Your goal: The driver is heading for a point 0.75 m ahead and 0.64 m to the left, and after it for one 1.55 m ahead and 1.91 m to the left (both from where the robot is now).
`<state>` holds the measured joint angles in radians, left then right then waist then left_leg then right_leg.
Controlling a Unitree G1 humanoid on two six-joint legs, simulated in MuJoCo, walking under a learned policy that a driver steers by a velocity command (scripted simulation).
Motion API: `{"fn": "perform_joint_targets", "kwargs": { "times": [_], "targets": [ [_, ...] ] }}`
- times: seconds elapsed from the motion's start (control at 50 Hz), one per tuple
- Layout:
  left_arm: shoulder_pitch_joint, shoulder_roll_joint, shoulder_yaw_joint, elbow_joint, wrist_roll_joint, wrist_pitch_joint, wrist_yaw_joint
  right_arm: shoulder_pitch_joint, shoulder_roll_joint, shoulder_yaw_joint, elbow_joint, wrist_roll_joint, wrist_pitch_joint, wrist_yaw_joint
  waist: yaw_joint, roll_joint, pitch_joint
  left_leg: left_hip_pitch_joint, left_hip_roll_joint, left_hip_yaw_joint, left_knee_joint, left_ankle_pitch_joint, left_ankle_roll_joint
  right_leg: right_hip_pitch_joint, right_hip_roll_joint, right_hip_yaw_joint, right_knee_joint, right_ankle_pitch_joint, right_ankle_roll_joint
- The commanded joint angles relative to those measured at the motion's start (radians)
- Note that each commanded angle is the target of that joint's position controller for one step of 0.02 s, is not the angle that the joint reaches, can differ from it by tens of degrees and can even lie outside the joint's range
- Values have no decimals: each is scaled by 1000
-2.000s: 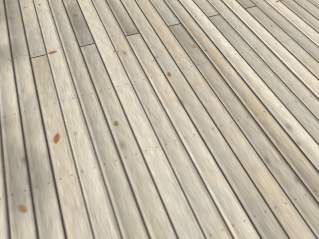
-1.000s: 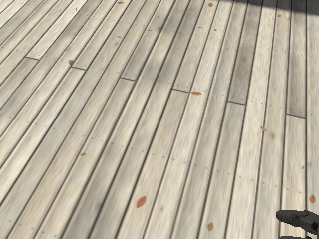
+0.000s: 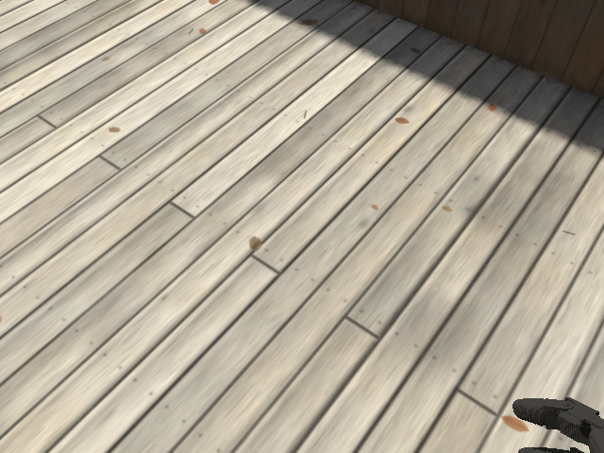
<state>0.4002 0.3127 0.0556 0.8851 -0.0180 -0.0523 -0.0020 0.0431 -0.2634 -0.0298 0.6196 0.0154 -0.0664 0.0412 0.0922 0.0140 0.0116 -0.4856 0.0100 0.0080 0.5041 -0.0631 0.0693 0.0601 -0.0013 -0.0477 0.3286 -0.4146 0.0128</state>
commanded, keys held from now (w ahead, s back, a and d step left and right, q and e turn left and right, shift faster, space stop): w+q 1.00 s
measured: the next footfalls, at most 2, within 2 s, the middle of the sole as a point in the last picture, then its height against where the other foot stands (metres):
right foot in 0.48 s outside the picture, level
left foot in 1.00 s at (207, 382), level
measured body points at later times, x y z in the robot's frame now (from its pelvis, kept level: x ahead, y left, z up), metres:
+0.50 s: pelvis +0.28 +0.01 +0.00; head +0.31 +0.02 +0.45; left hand +0.47 +0.30 -0.06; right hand +0.36 -0.28 -0.11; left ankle +0.13 +0.10 -0.72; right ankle +0.43 -0.07 -0.73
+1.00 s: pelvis +0.52 +0.13 -0.01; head +0.54 +0.16 +0.44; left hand +0.36 +0.39 -0.14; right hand +0.84 +0.06 -0.07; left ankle +0.57 +0.27 -0.73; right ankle +0.43 -0.08 -0.72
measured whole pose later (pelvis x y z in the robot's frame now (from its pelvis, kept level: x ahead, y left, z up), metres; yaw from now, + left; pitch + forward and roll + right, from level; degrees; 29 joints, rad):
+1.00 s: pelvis +0.52 +0.13 -0.01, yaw +34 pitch +2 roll -2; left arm 0.34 0.32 0.08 0.86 -0.03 -0.05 0.01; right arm 0.06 -0.29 -0.06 0.58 0.02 -0.02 0.05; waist 0.08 0.02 0.05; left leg -0.52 0.02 0.04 0.58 -0.12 0.10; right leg 0.08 -0.06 -0.24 0.40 -0.45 0.06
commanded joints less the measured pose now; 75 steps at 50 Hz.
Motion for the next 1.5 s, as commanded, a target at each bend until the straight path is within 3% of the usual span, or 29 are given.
{"fn": "perform_joint_targets", "kwargs": {
  "times": [0.02,0.04,0.08,0.12,0.2,0.3,0.4,0.46,0.48,0.5,0.52,0.54,0.58,0.62,0.7,0.9,0.98,1.0,1.02,1.04,1.06,1.08,1.1,1.16,1.26,1.38,1.46,1.48,1.5],
  "targets": [
    [3,90,6,-110,34,-16,17,357,-278,-103,15,-12,4,-19,-189,101,-283,740,195,-354,8,-22,184,-460,-91,-56,641,570,-34],
    [39,33,-18,-112,41,-42,6,391,-288,-101,32,7,5,-13,-166,256,-363,894,324,-749,-145,-214,291,-733,45,54,866,-137,-6],
    [-129,139,8,-154,-11,-78,-12,314,-192,-72,19,0,-1,-14,-183,119,-151,707,267,-591,-212,-246,230,-875,-46,128,925,-21,-33],
    [-165,128,12,-162,24,-82,-5,223,-161,-62,1,-14,-2,-15,-120,23,-59,481,199,-448,-250,-39,204,-780,-98,125,798,97,-22],
    [-169,90,11,-180,35,-50,-1,201,-158,-64,1,-8,-6,-31,-71,56,-36,304,148,-350,-307,96,223,-691,-96,111,658,175,34],
    [-375,41,-7,-239,33,-54,-7,286,-193,-77,45,2,2,-56,-138,48,7,217,79,-273,-296,47,158,-605,-35,106,307,483,55],
    [-463,78,4,-275,15,-66,-22,359,-188,-78,84,14,17,-64,-157,62,6,320,118,-383,-199,-22,129,-544,-2,144,166,472,30],
    [-370,107,23,-256,14,-77,-20,340,-180,-79,84,10,33,-66,-101,100,-23,359,115,-431,-87,52,100,-404,5,122,110,361,-18],
    [-269,136,39,-237,23,-81,-12,332,-146,-67,76,5,33,-63,-51,86,-98,322,62,-396,38,92,71,-228,-31,135,96,362,-56],
    [-109,192,54,-223,35,-81,-3,334,-91,-46,55,-13,30,-60,11,-19,-248,189,-3,-312,315,-64,34,44,-202,292,129,337,-119],
    [-32,252,72,-184,30,-62,-6,486,-35,-27,38,18,20,-57,-50,-345,-373,-169,-128,-188,624,-535,-34,358,-421,737,60,144,-286],
    [-48,160,54,-197,9,-56,-11,463,-140,-44,59,27,19,-62,-28,-238,-299,-287,-38,-206,751,-514,-46,303,-425,816,-3,-87,-262],
    [-147,90,32,-210,23,-47,-6,287,-188,-64,34,12,29,-65,-21,-77,-83,-278,27,-154,757,-346,-60,42,-333,533,-48,56,-192],
    [-191,58,21,-195,35,-47,-4,261,-150,-66,18,7,34,-55,-64,-113,-9,-211,79,-145,689,-274,-63,-114,-269,371,-99,217,-180],
    [-188,82,35,-161,21,-61,-5,219,-86,-52,-11,8,50,-46,-76,-109,20,-219,107,-109,578,-207,-76,-171,-262,207,-174,364,-207],
    [-114,172,61,-95,-4,-29,3,-23,-76,-39,-94,10,36,9,-16,-71,69,-154,75,0,151,35,-30,-35,-272,-64,-156,544,-149],
    [-128,218,74,-96,-23,-1,15,164,-165,-89,-69,1,48,9,-160,-94,-63,173,-54,100,71,-96,61,-15,-253,-155,212,1057,-97],
    [-116,187,61,-102,-12,0,20,346,-228,-124,-16,6,56,-7,-244,-51,-154,462,-64,51,41,-63,101,-180,-215,-169,460,947,-60],
    [-33,58,17,-152,43,-13,10,391,-348,-146,-7,17,58,-25,-174,224,-239,830,204,-409,29,-97,244,-615,-85,-158,840,122,3],
    [-80,66,3,-184,27,-49,-1,393,-329,-130,-48,17,40,-19,-188,219,-421,938,335,-859,-171,-339,373,-805,39,76,1045,-199,16],
    [-194,150,26,-207,-17,-72,-11,372,-254,-106,-37,5,24,-12,-225,107,-302,864,307,-739,-215,-325,304,-902,-23,139,1058,-107,-4],
    [-228,138,19,-221,-24,-85,-11,331,-225,-97,-30,2,14,-12,-195,74,-189,726,267,-612,-217,-260,269,-894,-61,127,982,-20,-21],
    [-225,130,19,-208,0,-88,-3,261,-196,-86,-36,1,10,-14,-146,9,-117,577,226,-510,-219,-145,238,-832,-97,127,894,41,-14],
    [-186,126,28,-195,29,-59,-3,175,-165,-73,-55,-13,6,-25,-74,44,-68,360,164,-392,-271,59,230,-683,-121,123,766,120,17],
    [-327,61,7,-232,35,-41,-3,236,-195,-82,-10,-3,7,-52,-112,40,-7,242,94,-276,-283,77,193,-657,-72,102,460,373,68],
    [-470,76,8,-277,12,-60,-26,325,-197,-84,45,12,20,-61,-164,65,13,281,108,-356,-204,-66,145,-554,-11,131,200,492,45],
    [-350,115,34,-253,12,-74,-25,308,-177,-81,51,9,34,-64,-92,112,-20,338,108,-432,-58,-6,105,-391,2,113,128,352,-16],
    [-246,145,49,-235,23,-79,-18,307,-135,-66,44,3,33,-61,-42,89,-103,297,54,-390,88,18,72,-208,-47,142,123,347,-57],
    [-94,201,63,-223,32,-78,-9,332,-76,-44,27,-17,31,-59,4,-49,-255,161,-21,-292,381,-190,30,60,-228,323,140,307,-113]
  ]
}}
Keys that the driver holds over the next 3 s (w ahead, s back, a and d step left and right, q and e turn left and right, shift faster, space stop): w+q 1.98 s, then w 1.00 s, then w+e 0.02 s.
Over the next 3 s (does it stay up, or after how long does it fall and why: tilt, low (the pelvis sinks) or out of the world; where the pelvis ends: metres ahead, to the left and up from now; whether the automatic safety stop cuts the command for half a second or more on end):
stays up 1.07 1.07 0.01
